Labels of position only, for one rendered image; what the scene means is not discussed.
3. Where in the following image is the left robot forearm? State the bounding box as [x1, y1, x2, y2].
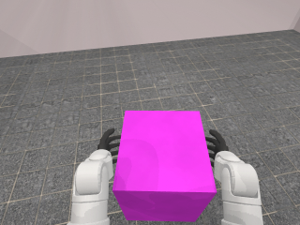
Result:
[67, 149, 113, 225]

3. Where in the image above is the robot right hand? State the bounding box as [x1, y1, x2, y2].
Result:
[205, 129, 229, 167]

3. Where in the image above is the carton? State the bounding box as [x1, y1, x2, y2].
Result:
[112, 111, 217, 222]

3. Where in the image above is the right robot forearm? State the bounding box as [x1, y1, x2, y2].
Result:
[214, 151, 263, 225]

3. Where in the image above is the robot left hand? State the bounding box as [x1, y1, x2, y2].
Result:
[97, 128, 122, 164]

